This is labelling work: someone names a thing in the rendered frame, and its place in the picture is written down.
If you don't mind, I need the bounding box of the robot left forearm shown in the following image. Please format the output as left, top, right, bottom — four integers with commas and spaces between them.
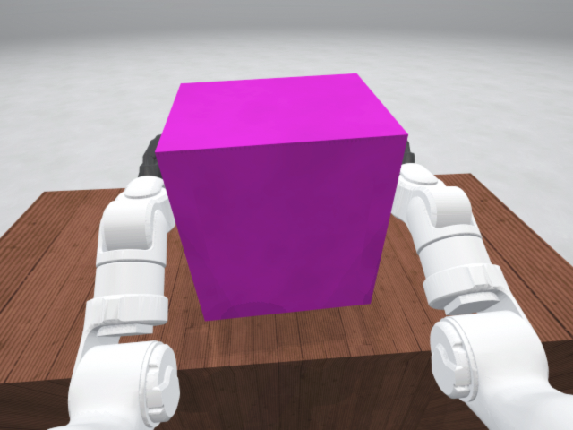
68, 176, 175, 419

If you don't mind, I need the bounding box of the robot left hand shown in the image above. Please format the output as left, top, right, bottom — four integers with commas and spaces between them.
138, 134, 163, 179

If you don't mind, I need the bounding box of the left robot upper arm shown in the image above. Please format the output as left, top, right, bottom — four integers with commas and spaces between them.
48, 340, 180, 430

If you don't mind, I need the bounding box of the pedestal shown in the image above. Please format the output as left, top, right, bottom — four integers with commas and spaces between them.
0, 173, 573, 430

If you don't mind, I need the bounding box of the right robot upper arm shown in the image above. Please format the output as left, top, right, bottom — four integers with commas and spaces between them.
430, 310, 573, 430

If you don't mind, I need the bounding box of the robot right forearm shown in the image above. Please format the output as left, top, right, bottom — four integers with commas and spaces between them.
391, 163, 549, 378

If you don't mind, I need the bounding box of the carton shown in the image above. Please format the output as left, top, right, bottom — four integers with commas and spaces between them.
155, 73, 408, 321

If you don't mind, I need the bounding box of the robot right hand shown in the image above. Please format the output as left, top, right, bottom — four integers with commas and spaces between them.
402, 141, 415, 165

